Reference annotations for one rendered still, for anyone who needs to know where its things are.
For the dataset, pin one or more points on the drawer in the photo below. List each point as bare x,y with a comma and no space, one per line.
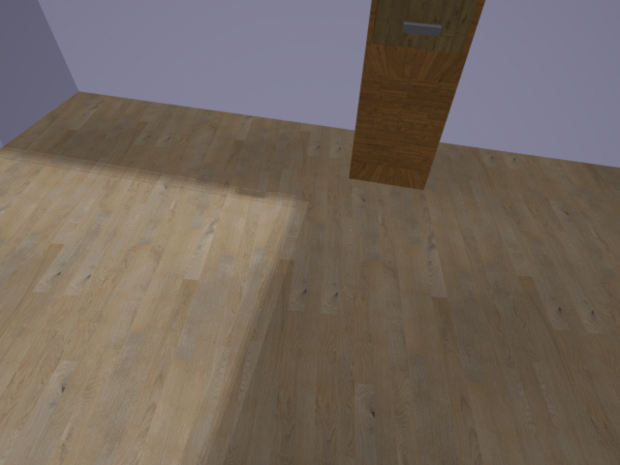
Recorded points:
455,16

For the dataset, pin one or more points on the handle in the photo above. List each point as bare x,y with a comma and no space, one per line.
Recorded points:
421,28

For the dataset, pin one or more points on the cabinet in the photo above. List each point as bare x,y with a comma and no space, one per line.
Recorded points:
404,102

